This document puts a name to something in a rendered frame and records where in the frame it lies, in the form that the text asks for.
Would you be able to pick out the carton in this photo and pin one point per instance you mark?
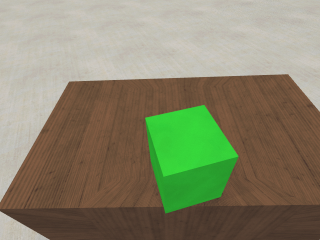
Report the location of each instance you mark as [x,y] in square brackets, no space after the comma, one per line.
[191,158]

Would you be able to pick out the pedestal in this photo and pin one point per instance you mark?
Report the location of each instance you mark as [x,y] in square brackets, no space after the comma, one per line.
[89,176]

